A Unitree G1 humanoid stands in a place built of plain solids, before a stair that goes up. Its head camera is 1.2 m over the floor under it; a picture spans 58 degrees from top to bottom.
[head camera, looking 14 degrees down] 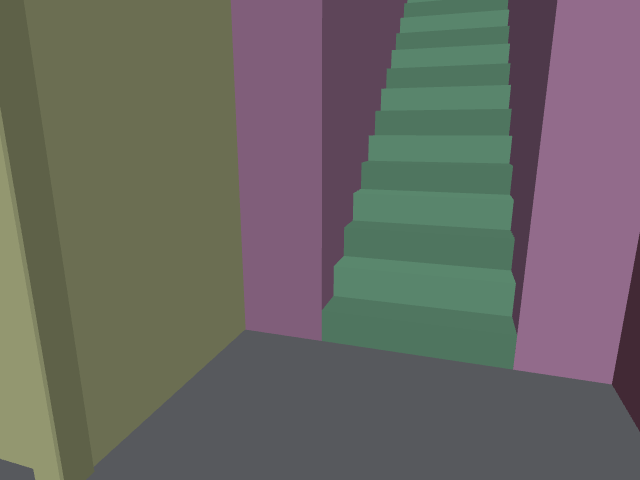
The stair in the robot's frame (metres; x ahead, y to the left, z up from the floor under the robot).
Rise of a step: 0.20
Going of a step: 0.25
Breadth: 1.06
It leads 18 degrees to the right of straight ahead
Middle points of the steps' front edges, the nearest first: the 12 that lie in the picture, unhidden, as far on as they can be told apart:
2.18 -0.51 0.20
2.41 -0.58 0.39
2.65 -0.66 0.59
2.88 -0.73 0.78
3.12 -0.81 0.98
3.35 -0.88 1.18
3.59 -0.96 1.37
3.82 -1.03 1.57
4.05 -1.11 1.76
4.29 -1.18 1.96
4.52 -1.26 2.15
4.75 -1.33 2.35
